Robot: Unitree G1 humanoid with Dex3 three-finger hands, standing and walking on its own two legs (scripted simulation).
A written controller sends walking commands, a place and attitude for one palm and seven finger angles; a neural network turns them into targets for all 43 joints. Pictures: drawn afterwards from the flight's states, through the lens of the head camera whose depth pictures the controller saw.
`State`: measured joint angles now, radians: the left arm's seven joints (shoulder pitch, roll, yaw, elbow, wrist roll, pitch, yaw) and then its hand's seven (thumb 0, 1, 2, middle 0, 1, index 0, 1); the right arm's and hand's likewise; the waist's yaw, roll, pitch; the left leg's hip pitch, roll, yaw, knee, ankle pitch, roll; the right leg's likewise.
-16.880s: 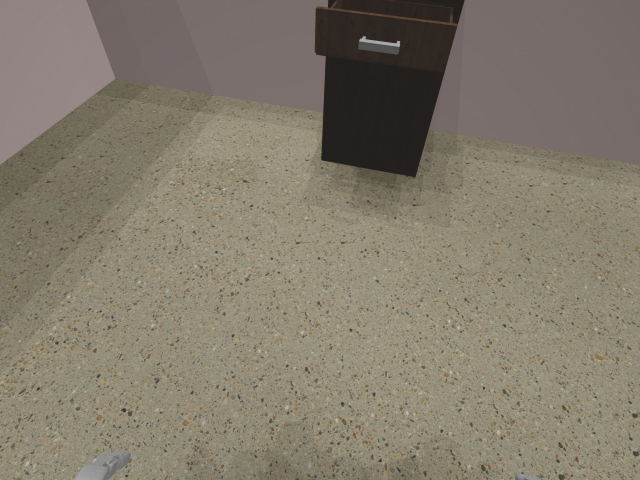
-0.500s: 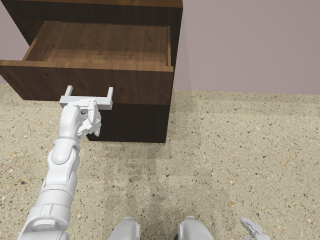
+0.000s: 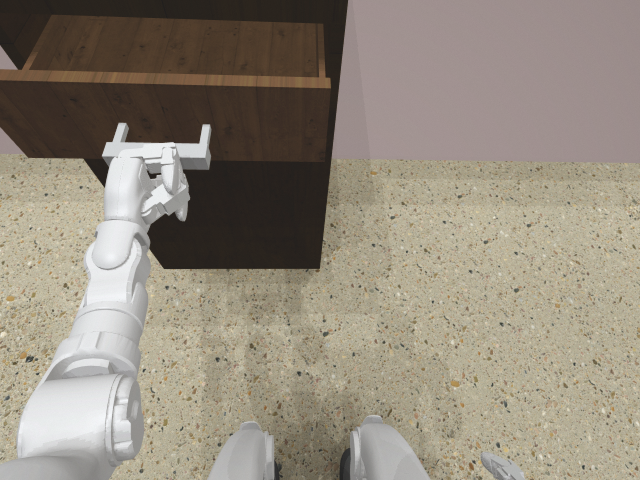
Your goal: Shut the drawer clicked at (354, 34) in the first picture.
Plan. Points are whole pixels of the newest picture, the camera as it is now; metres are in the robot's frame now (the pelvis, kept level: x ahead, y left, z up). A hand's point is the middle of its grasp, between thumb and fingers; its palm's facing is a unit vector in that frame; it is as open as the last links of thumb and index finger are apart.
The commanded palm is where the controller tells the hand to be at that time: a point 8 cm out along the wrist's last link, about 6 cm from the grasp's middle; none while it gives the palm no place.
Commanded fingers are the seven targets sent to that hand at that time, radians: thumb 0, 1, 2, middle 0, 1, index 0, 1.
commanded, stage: push the drawer shut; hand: left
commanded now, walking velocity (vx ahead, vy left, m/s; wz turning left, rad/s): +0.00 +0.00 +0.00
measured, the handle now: (161, 143) +0.54 +0.20 +0.05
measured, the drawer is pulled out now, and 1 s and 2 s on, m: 0.13 0.01 0.00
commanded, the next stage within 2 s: pull the fist back off the drawer in 1.56 s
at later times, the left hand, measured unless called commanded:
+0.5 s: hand (184, 153) +0.51 +0.16 +0.06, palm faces -0.02 -1.00 -0.03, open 3.0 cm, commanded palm +0.50 +0.22 +0.06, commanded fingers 0.00 0.90 0.90 -1.40 -1.60 -1.40 -1.60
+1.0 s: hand (190, 120) +0.57 +0.16 +0.06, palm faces -0.01 -1.00 -0.03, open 3.1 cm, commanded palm +0.56 +0.20 +0.06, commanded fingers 0.00 0.90 0.90 -1.40 -1.60 -1.40 -1.60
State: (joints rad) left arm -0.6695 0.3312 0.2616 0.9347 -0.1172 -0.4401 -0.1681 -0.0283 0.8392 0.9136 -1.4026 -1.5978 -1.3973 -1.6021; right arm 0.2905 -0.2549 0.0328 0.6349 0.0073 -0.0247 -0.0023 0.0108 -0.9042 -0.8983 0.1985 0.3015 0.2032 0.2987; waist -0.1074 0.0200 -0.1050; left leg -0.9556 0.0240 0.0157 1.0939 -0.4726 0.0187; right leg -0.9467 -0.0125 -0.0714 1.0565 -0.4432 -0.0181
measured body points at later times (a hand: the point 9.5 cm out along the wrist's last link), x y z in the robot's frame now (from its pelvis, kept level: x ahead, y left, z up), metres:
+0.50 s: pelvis +0.00 +0.01 -0.01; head +0.14 +0.02 +0.42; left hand +0.51 +0.22 +0.06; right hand +0.01 -0.26 -0.12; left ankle +0.03 +0.11 -0.66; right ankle +0.03 -0.11 -0.66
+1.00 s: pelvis +0.00 +0.02 -0.02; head +0.17 +0.04 +0.40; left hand +0.57 +0.22 +0.06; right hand -0.03 -0.24 -0.12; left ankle +0.03 +0.11 -0.66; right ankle +0.03 -0.11 -0.66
